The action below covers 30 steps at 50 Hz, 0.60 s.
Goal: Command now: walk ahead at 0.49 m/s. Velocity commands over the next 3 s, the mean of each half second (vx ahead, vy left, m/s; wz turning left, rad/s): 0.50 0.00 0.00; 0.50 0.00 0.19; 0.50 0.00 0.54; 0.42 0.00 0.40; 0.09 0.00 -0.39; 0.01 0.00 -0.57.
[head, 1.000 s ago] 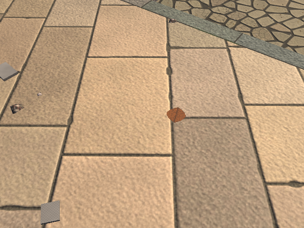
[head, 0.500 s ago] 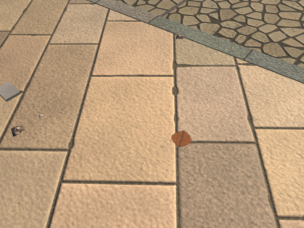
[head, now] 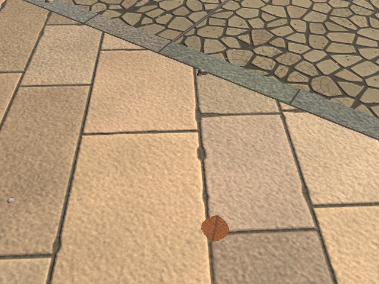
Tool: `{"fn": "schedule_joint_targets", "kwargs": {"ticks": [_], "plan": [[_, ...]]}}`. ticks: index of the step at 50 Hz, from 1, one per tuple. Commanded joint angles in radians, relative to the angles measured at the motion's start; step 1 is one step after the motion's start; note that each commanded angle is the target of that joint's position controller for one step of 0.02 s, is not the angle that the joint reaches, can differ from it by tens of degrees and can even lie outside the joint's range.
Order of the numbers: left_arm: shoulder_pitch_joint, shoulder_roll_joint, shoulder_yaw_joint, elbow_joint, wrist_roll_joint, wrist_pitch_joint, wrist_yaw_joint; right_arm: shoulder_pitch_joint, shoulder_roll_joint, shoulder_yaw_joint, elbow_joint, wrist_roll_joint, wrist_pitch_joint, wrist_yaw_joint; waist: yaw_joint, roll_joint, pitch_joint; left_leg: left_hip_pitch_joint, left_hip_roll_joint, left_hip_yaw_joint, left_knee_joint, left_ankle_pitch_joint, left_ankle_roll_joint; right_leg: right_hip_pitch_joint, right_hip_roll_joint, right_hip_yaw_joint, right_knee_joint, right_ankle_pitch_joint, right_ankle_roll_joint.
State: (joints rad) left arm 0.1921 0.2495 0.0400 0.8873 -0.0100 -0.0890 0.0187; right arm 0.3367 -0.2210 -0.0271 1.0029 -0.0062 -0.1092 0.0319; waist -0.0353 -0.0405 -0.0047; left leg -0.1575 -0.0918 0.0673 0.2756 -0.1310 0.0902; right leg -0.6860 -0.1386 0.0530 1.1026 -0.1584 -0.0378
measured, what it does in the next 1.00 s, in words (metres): walks ahead: right foot, then left foot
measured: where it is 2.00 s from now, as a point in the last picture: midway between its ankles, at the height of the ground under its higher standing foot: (156, 172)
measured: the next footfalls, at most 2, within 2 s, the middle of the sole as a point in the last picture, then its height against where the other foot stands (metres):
right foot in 0.30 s outside the picture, level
left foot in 0.86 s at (170, 252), level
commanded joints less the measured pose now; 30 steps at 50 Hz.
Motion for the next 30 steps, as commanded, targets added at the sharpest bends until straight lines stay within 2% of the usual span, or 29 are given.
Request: {"fn": "schedule_joint_targets", "kwargs": {"ticks": [1, 5, 8, 10, 12, 13, 14, 15, 16, 17, 18, 19, 20, 21, 23, 24, 26, 30], "plan": [[0.015, 0.044, 0.013, -0.043, 0.009, -0.001, 0.003, -0.035, -0.14, -0.023, -0.057, 0.004, -0.013, -0.022, 0.04, 0.073, 0.061, -0.087, 0.282, -0.204, -0.19, 0.073, 0.162, -0.025, -0.031, 0.004, -0.157, 0.163, 0.023], [-0.137, 0.028, 0.005, -0.082, -0.002, -0.012, -0.012, 0.042, -0.165, -0.027, -0.04, 0.019, -0.001, -0.033, -0.016, 0.079, 0.066, -0.001, 0.271, -0.159, -0.177, 0.079, 0.125, 0.017, 0.018, -0.039, -0.416, 0.274, 0.033], [-0.218, 0.031, 0.001, -0.111, -0.011, -0.016, -0.03, 0.091, -0.17, -0.031, -0.019, 0.025, 0.011, -0.034, -0.044, 0.088, 0.088, 0.093, 0.304, -0.163, -0.138, 0.066, 0.121, 0.013, 0.035, -0.044, -0.509, 0.234, 0.028], [-0.242, 0.043, 0.002, -0.13, -0.013, -0.023, -0.044, 0.103, -0.174, -0.035, -0.01, 0.026, 0.021, -0.037, -0.042, 0.093, 0.093, 0.158, 0.335, -0.175, -0.096, 0.076, 0.111, 0.016, 0.044, -0.042, -0.554, 0.164, 0.006], [-0.2, 0.068, 0.01, -0.13, -0.013, -0.032, -0.053, 0.085, -0.188, -0.042, -0.012, 0.027, 0.032, -0.039, -0.006, 0.111, 0.07, 0.191, 0.353, -0.183, -0.033, 0.167, 0.094, 0.1, 0.067, -0.057, -0.592, 0.086, -0.023], [-0.124, 0.092, 0.024, -0.112, -0.011, -0.035, -0.052, 0.06, -0.192, -0.042, -0.018, 0.026, 0.037, -0.039, 0.043, 0.119, 0.027, 0.185, 0.334, -0.162, 0.056, 0.325, 0.077, 0.216, 0.099, -0.084, -0.614, 0.066, -0.043], [0.043, 0.139, 0.051, -0.059, -0.011, -0.037, -0.047, 0.048, -0.169, -0.033, -0.025, 0.018, 0.042, -0.038, 0.117, 0.103, -0.072, 0.141, 0.274, -0.115, 0.252, 0.458, 0.051, 0.432, 0.124, -0.099, -0.621, 0.07, -0.072], [0.249, 0.229, 0.076, -0.018, 0.001, -0.037, -0.038, 0.049, -0.128, -0.013, -0.055, -0.001, 0.039, -0.038, 0.184, -0.009, -0.238, -0.061, 0.205, -0.053, 0.586, 0.268, 0.01, 0.75, -0.059, 0.11, -0.607, 0.086, -0.145], [0.315, 0.305, 0.091, 0.006, 0.009, -0.03, -0.045, 0.173, 0.014, 0.026, -0.06, 0.007, 0.012, -0.025, 0.119, -0.295, -0.353, -0.478, 0.017, -0.053, 0.924, -0.346, -0.053, 1.088, -0.268, 0.589, -0.731, -0.071, -0.309], [0.302, 0.194, 0.063, 0.0, 0.005, -0.032, -0.046, 0.128, -0.102, 0.002, -0.047, 0.033, -0.014, -0.022, 0.147, -0.191, -0.342, -0.595, 0.063, -0.196, 1.059, -0.417, -0.034, 1.072, -0.258, 0.675, -0.803, -0.159, -0.29], [0.202, 0.146, 0.047, -0.021, 0.003, -0.034, -0.043, 0.023, -0.166, -0.015, -0.08, 0.052, -0.028, -0.019, 0.13, -0.129, -0.198, -0.652, 0.119, -0.181, 1.071, -0.327, -0.014, 0.941, -0.225, 0.511, -0.808, -0.093, -0.237], [0.108, 0.12, 0.036, -0.043, 0.005, -0.033, -0.043, -0.032, -0.164, -0.017, -0.092, 0.047, -0.029, -0.026, 0.097, -0.037, -0.134, -0.606, 0.174, -0.154, 1.03, -0.229, -0.016, 0.796, -0.185, 0.38, -0.83, 0.019, -0.21], [0.057, 0.091, 0.027, -0.05, 0.009, -0.031, -0.048, -0.06, -0.153, -0.023, -0.096, 0.03, -0.022, -0.032, 0.071, -0.004, -0.078, -0.564, 0.203, -0.144, 0.964, -0.171, -0.022, 0.679, -0.145, 0.292, -0.863, 0.096, -0.197], [0.042, 0.065, 0.018, -0.045, 0.017, -0.032, -0.052, -0.043, -0.135, -0.026, -0.095, 0.024, -0.008, -0.032, 0.039, -0.021, -0.06, -0.503, 0.228, -0.148, 0.919, -0.132, -0.025, 0.609, -0.111, 0.226, -0.895, 0.131, -0.182], [0.071, 0.07, 0.02, -0.021, 0.015, -0.036, -0.054, -0.014, -0.092, -0.024, -0.087, 0.023, 0.017, -0.034, 0.016, -0.028, -0.037, -0.462, 0.232, -0.131, 0.867, -0.104, -0.036, 0.551, -0.086, 0.159, -0.937, 0.201, -0.191], [0.086, 0.085, 0.024, -0.01, 0.014, -0.038, -0.051, -0.026, -0.089, -0.025, -0.094, 0.021, 0.024, -0.036, 0.011, -0.022, -0.02, -0.482, 0.234, -0.127, 0.837, -0.08, -0.044, 0.54, -0.084, 0.132, -0.95, 0.238, -0.196], [0.117, 0.111, 0.032, 0.007, 0.015, -0.035, -0.04, -0.097, -0.092, -0.028, -0.12, 0.014, 0.029, -0.038, 0.02, -0.006, 0.009, -0.549, 0.239, -0.123, 0.743, -0.001, -0.06, 0.552, -0.085, 0.1, -0.97, 0.278, -0.2], [0.167, 0.118, 0.031, 0.028, 0.008, -0.022, -0.021, -0.244, -0.075, -0.026, -0.164, 0.013, 0.024, -0.031, 0.057, -0.017, 0.04, -0.56, 0.221, -0.101, 0.501, 0.187, -0.071, 0.571, -0.055, 0.031, -0.991, 0.252, -0.169]]}}
Over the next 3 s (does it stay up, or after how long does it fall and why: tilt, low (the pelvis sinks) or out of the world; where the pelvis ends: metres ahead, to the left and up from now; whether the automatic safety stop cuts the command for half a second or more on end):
stays up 1.11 0.22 -0.01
